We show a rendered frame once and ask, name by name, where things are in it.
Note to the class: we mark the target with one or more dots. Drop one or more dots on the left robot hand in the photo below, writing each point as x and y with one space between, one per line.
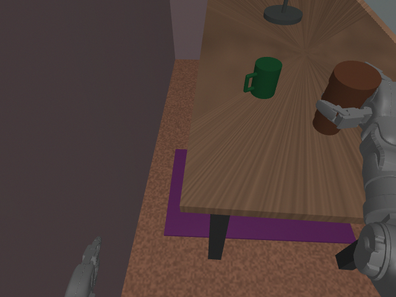
84 276

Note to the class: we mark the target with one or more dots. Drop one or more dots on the right robot hand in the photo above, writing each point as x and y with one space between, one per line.
381 103

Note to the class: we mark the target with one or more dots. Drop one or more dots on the desk lamp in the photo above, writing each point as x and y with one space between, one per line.
283 14

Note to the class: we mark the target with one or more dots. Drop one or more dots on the table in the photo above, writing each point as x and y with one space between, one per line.
255 157

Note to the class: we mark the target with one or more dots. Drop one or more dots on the right robot arm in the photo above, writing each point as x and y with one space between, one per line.
375 253

